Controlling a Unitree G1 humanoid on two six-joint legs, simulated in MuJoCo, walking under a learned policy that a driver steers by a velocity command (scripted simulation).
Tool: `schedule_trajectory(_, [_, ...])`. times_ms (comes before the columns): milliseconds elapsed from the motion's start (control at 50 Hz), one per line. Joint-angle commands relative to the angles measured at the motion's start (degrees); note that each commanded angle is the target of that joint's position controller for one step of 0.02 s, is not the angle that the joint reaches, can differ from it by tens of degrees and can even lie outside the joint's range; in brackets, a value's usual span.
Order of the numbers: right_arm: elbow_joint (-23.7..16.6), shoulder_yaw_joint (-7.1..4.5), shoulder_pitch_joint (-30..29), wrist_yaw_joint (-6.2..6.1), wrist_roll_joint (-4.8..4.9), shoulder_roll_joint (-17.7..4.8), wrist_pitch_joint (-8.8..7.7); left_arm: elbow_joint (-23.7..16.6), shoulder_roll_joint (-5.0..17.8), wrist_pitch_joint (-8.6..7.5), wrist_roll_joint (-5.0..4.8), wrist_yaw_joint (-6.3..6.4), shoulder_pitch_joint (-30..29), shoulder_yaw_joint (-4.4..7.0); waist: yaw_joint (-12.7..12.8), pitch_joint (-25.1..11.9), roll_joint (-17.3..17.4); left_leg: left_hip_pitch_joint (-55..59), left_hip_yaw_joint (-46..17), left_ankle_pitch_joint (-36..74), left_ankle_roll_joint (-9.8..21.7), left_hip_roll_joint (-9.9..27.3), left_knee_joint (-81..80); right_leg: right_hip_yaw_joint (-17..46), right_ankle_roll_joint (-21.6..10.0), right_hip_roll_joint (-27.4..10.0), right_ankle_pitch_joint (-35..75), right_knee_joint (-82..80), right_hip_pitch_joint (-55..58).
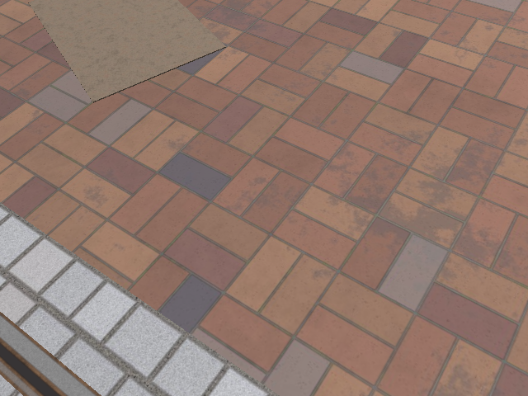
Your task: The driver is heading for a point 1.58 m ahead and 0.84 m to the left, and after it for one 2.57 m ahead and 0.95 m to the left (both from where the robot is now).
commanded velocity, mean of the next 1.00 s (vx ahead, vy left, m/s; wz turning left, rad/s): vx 0.14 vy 0.00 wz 0.59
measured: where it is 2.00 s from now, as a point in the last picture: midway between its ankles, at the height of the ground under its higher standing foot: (102, 357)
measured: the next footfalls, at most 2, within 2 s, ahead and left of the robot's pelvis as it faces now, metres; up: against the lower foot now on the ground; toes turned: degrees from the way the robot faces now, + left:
left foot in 0.26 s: +0.02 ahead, +0.14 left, +0.00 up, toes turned +11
right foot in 0.72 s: +0.11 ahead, -0.06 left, +0.00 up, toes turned +30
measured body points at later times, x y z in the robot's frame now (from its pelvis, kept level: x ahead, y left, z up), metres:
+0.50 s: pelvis +0.00 +0.05 +0.01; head +0.03 +0.09 +0.45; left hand +0.07 +0.37 -0.11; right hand +0.22 -0.19 -0.07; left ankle -0.01 +0.14 -0.74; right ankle +0.05 -0.11 -0.66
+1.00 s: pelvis +0.09 +0.07 +0.00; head +0.12 +0.07 +0.45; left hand -0.04 +0.33 -0.11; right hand +0.39 -0.05 -0.09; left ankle +0.09 +0.27 -0.67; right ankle +0.08 -0.08 -0.74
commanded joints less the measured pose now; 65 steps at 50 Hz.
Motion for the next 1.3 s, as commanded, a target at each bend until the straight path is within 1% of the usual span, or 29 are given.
schedule_trajectory(20, [-4.1,-1.01,1.5,0.04,0.37,-2.7,0.11,-2.8,8.4,0.44,0.24,0.76,-0.5,2.31,0.3,-5.8,-12.6,-4.6,2.9,3.3,-1.7,3.1,-1.0,8.0,-11.6,-12.8,22.0,-7.4,10.9])
schedule_trajectory(180, [-6.4,-0.74,-0.9,1.81,-0.22,-2.7,0.12,-1.5,12.1,1.13,-0.89,-0.10,-0.9,3.92,1.7,-7.6,-13.3,6.3,7.3,6.2,1.1,6.1,-20.7,3.4,-12.3,-17.2,18.7,-7.0,11.0])
schedule_trajectory(240, [-5.3,-1.26,2.8,2.56,-0.29,-2.5,0.23,-0.7,12.3,1.17,-2.34,-0.25,-2.0,4.12,-1.1,-7.1,-11.9,13.8,9.7,14.6,4.8,4.5,-34.8,0.8,-8.7,-16.6,14.2,-2.3,8.8])
schedule_trajectory(260, [-4.6,-1.83,4.7,2.29,-0.58,-3.7,0.15,0.6,10.7,1.12,-2.47,-0.34,0.4,3.81,-1.4,-7.0,-9.1,19.2,8.1,19.7,6.8,3.8,-40.0,-1.8,-5.1,-14.5,8.5,2.3,5.1])
schedule_trajectory(280, [-5.1,-3.19,5.9,1.48,-0.56,-8.6,-0.07,0.7,7.6,1.14,-0.79,-0.62,2.4,3.05,-0.2,-6.4,4.1,26.6,-6.3,34.4,10.9,13.5,-44.6,-8.2,0.9,-8.9,-5.9,15.7,-5.8])
schedule_trajectory(300, [-6.8,-4.00,5.4,1.40,-1.84,-14.1,-0.87,-3.3,6.4,1.00,0.89,-0.14,-2.3,2.40,-1.4,-5.0,16.3,26.7,-24.9,44.0,22.5,26.3,-45.9,-6.6,4.8,0.0,-27.0,27.8,-20.2])
schedule_trajectory(320, [-6.7,-3.21,6.1,1.70,-3.22,-10.9,-2.22,-3.7,8.8,0.90,0.28,0.31,-5.7,3.24,-4.2,-7.4,9.9,24.4,-24.3,40.0,25.4,25.8,-47.1,1.1,4.5,-0.6,-28.2,37.2,-20.2])
schedule_trajectory(360, [-6.6,-2.31,0.3,1.27,-1.92,-7.8,-3.40,-1.7,9.6,1.26,-0.88,0.65,-3.0,4.02,-0.6,-5.3,5.2,22.1,-15.5,32.7,19.1,19.1,-46.4,3.0,3.6,-2.1,-18.7,38.6,-19.8])
schedule_trajectory(380, [-6.8,-1.77,-1.7,0.91,-0.85,-6.5,-3.27,-1.2,10.0,1.41,-0.49,0.92,-2.4,4.24,0.0,-5.0,5.3,21.9,-14.0,33.5,17.5,17.8,-46.0,3.2,4.1,-2.3,-15.7,37.6,-19.7])
schedule_trajectory(540, [-6.7,-1.94,0.0,-0.46,-0.82,-7.5,-2.10,-1.5,7.1,0.56,-1.10,-0.27,-4.1,3.12,-1.1,-6.8,5.8,22.4,-15.8,33.1,17.7,14.6,-43.8,3.4,6.0,1.1,-9.7,21.8,-12.5])
schedule_trajectory(640, [-6.4,-1.87,0.3,0.32,-0.32,-7.6,-2.19,-2.3,8.2,-1.23,-2.30,-1.83,-4.2,3.40,-1.6,-4.1,8.0,15.3,-23.7,-0.2,18.2,12.7,-48.4,2.8,3.4,2.5,-11.7,9.8,-4.5])
schedule_trajectory(700, [-6.6,-1.14,-1.6,0.27,0.03,-5.9,-2.31,-0.3,7.9,-3.01,-2.61,-2.21,1.9,3.92,2.6,-3.7,5.8,9.0,-23.9,-4.6,15.1,8.8,-44.8,1.8,0.6,1.7,-3.4,-5.1,9.0])
schedule_trajectory(720, [-6.9,-0.34,-1.6,0.14,-0.12,-3.2,-2.59,0.7,9.9,-3.28,-2.08,-1.86,6.2,4.58,4.1,-5.8,2.0,1.7,-20.2,-7.9,12.0,5.8,-37.2,6.5,-1.7,-4.4,-4.3,-6.6,19.1])
schedule_trajectory(740, [-7.9,0.81,-1.0,0.25,-0.14,1.0,-2.89,1.4,13.6,-3.26,-0.66,-1.44,11.4,5.03,4.4,-7.8,-9.7,-8.7,-7.9,-8.5,7.8,-1.5,-20.0,22.1,-6.8,-15.9,-19.0,-11.1,26.0])
schedule_trajectory(760, [-10.5,-0.13,-3.2,0.28,0.23,-2.9,-3.78,2.1,16.1,-3.83,0.72,-2.21,11.2,5.68,3.8,-1.5,-14.9,-17.8,-5.8,-6.2,7.0,0.0,-11.2,36.6,-12.7,-23.4,-28.4,-16.0,19.8])
schedule_trajectory(780, [-9.6,-1.07,-2.8,0.43,0.07,-6.1,-4.06,1.0,12.6,-4.17,-0.11,-1.95,7.3,4.72,2.5,2.3,-12.6,-20.1,-5.5,-1.3,6.1,3.6,-6.2,32.9,-12.7,-22.2,-30.5,-16.6,17.8])
schedule_trajectory(800, [-8.0,-1.52,-1.3,0.71,-0.11,-6.6,-4.03,0.5,9.9,-4.10,-1.03,-1.40,5.3,3.97,1.8,3.4,-12.3,-20.7,-4.4,2.5,5.1,4.3,-4.2,27.1,-10.3,-18.7,-27.3,-16.6,17.9])
schedule_trajectory(840, [-7.4,-1.33,-1.4,1.30,-0.27,-4.8,-4.32,0.6,8.5,-3.84,-1.31,-0.64,5.7,3.26,2.5,3.3,-11.0,-21.6,-2.8,9.0,3.8,6.0,-1.4,18.5,-8.1,-15.9,-16.9,-17.0,18.7])
schedule_trajectory(960, [-9.2,0.41,-6.0,2.76,0.07,0.2,-5.44,2.5,9.3,-4.18,-0.48,-0.67,10.8,2.99,5.1,2.8,-8.5,-19.7,1.4,20.2,2.0,8.1,-7.8,3.5,-8.9,-13.7,2.3,-18.4,17.6])
schedule_trajectory(1020, [-10.1,1.58,-9.8,3.69,-0.04,2.5,-6.13,4.0,10.8,-3.89,-1.29,-1.16,12.4,3.10,6.0,4.2,-8.2,-13.9,4.4,23.3,2.8,7.9,-19.1,-0.6,-8.9,-13.5,5.9,-19.1,15.6])
schedule_trajectory(1080, [-10.9,1.77,-12.1,4.63,0.17,2.1,-6.53,5.9,12.6,-3.49,-2.69,-1.57,14.5,3.48,5.6,5.5,-8.1,-8.5,7.1,21.2,5.3,7.2,-26.8,-1.8,-8.9,-15.7,9.9,-19.3,16.6])
schedule_trajectory(1120, [-10.7,0.91,-10.3,4.83,-0.02,0.1,-6.65,6.8,13.8,-3.09,-3.28,-1.68,14.6,3.71,2.9,3.4,-9.4,-2.2,8.8,18.0,7.9,4.9,-30.5,-2.9,-8.1,-16.7,25.6,-14.8,19.3])
schedule_trajectory(1160, [-6.7,-1.66,3.7,4.17,-0.17,-4.2,-6.35,7.4,13.7,-2.72,-3.25,-1.37,14.4,3.32,-5.6,-6.3,-8.7,19.3,11.3,21.5,11.4,0.9,-35.2,-7.7,-5.4,-14.1,45.3,2.6,16.6])
schedule_trajectory(1180, [-4.6,-3.02,13.0,3.21,-0.15,-7.2,-5.68,6.5,11.7,-3.15,-2.12,-1.14,14.6,2.29,-10.0,-12.5,-6.4,36.5,4.4,21.8,13.2,5.8,-32.7,-8.3,-3.2,-12.3,33.5,17.1,4.6])
schedule_trajectory(1200, [-3.9,-3.77,15.4,2.63,-0.67,-14.1,-5.74,3.5,3.2,-4.03,-0.54,-1.74,20.4,-0.54,-5.0,-21.9,11.8,54.0,-27.4,9.3,22.7,23.6,-38.2,-6.9,0.8,-2.2,-12.8,40.2,-16.4])
schedule_trajectory(1220, [-4.4,-2.34,16.2,2.81,-0.74,-8.8,-6.29,4.9,8.2,-5.31,-2.03,-1.98,16.8,0.58,-7.9,-27.1,7.9,52.5,-39.4,5.9,24.4,26.5,-46.5,4.0,0.5,-0.6,-21.9,48.8,-20.2])
schedule_trajectory(1240, [-3.6,-1.30,12.6,3.13,-1.14,-6.5,-6.95,2.4,11.3,-5.79,-4.01,-2.17,11.3,1.69,-7.2,-16.7,6.5,45.9,-29.5,9.3,21.6,24.2,-47.2,3.7,-0.2,-3.3,-18.2,50.6,-25.4])
schedule_trajectory(1280, [-3.1,-0.40,6.4,3.30,-1.00,-3.6,-7.54,1.7,9.6,-6.14,-2.47,-1.75,7.7,1.30,-3.4,-7.1,1.5,31.0,-16.4,20.2,19.2,19.3,-48.8,2.1,-0.7,-7.5,-9.7,44.0,-23.2])
schedule_trajectory(1300, [-3.3,0.12,4.4,3.37,-1.58,-2.0,-7.89,2.2,9.4,-5.58,-2.07,-1.87,9.0,1.51,-1.2,-5.8,2.4,26.2,-12.7,24.1,18.8,17.5,-50.6,2.7,-0.7,-8.8,-6.9,42.0,-19.6])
